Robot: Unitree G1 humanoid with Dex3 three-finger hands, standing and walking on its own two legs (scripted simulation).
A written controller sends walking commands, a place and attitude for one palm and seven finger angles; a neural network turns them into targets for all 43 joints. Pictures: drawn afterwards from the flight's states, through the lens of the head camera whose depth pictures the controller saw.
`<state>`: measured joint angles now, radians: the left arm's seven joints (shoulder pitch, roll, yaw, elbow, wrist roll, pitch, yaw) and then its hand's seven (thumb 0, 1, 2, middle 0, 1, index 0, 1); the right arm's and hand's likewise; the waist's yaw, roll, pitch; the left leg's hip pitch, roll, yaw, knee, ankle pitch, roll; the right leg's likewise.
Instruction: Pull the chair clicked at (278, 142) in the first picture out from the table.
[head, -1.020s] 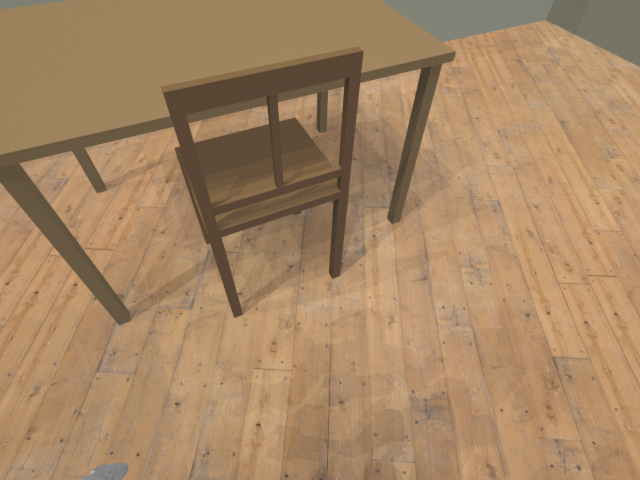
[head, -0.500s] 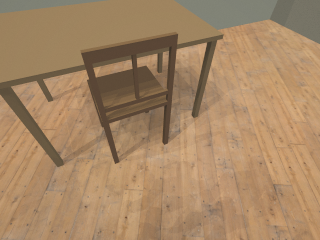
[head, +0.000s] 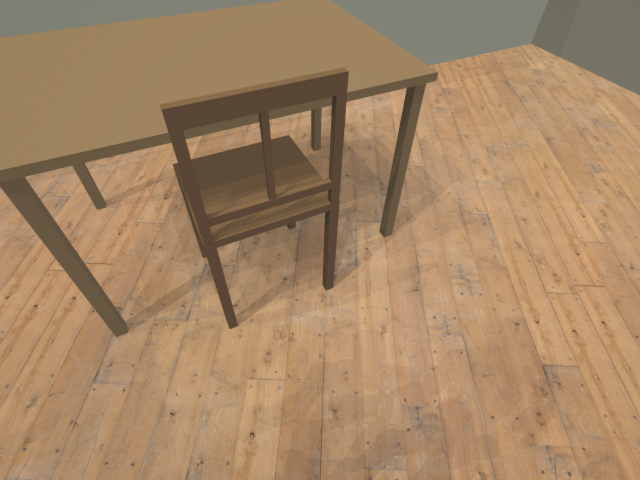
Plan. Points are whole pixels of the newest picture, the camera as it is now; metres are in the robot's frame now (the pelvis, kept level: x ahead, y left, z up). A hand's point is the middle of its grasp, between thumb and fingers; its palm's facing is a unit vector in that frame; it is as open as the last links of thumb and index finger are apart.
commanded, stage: stand and wait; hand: left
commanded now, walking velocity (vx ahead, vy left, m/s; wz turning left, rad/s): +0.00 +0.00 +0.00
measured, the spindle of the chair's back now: (268, 157) +0.84 +0.18 -0.10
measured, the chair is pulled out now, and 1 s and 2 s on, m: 0.00 0.00 0.00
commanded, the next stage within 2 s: look at it before walking up in 0.08 s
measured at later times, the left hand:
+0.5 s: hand out of the picture +0.06 +0.25 -0.16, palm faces -0.02 -0.94 -0.33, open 7.4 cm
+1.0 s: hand out of the picture +0.07 +0.23 -0.16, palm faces -0.04 -0.94 -0.33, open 7.4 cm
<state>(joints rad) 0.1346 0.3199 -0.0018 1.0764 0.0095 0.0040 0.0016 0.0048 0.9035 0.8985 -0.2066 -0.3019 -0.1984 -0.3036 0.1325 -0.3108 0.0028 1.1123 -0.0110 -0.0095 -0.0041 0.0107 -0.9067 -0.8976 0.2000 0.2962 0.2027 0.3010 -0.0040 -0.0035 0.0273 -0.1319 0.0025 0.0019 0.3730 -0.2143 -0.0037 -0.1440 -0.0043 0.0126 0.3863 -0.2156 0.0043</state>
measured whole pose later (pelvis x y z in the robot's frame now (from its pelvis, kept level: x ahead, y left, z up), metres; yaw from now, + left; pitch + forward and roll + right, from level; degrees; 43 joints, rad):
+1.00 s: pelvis -0.01 -0.01 +0.00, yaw -3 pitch -2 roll +0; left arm 0.16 0.32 0.02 1.05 0.01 0.03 0.01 0.00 0.90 0.90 -0.21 -0.30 -0.20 -0.30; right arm 0.12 -0.30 -0.01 1.07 -0.01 0.00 -0.02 0.01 -0.91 -0.90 0.20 0.30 0.20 0.30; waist 0.02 0.00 0.03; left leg -0.15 0.03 0.05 0.40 -0.22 -0.02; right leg -0.19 0.02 0.06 0.43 -0.21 0.00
